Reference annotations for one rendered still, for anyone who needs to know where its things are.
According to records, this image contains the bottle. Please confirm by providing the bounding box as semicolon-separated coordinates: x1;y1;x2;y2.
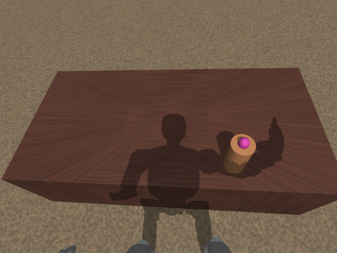
223;134;256;174

